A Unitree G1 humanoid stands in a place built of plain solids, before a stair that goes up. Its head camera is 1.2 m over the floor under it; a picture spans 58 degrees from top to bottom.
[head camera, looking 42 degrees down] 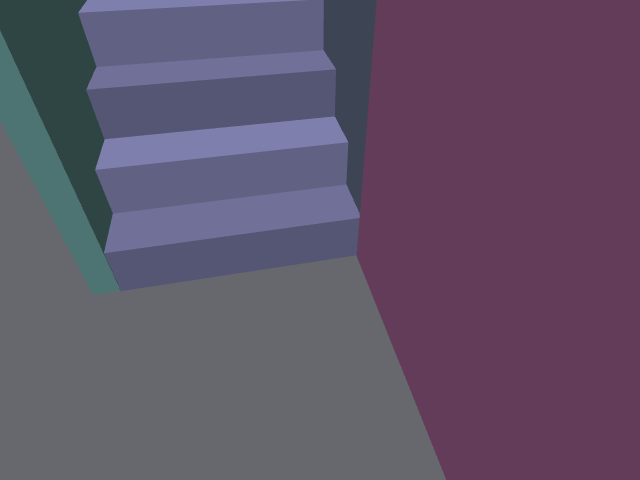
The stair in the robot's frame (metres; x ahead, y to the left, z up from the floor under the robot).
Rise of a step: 0.19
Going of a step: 0.22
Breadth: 0.90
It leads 12 degrees to the left of straight ahead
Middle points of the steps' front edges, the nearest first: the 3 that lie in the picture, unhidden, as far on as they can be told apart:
1.15 0.29 0.19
1.36 0.33 0.39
1.57 0.38 0.58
